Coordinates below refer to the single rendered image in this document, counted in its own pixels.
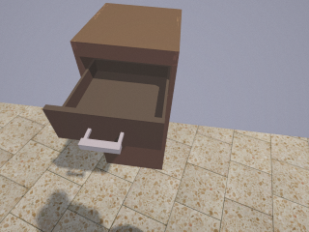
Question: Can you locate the drawer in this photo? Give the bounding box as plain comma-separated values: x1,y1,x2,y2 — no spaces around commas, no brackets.
42,58,171,151

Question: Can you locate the handle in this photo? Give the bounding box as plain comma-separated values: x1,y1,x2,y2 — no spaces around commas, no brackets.
78,128,125,155

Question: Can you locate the cabinet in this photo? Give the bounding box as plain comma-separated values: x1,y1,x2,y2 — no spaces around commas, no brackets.
70,3,183,170

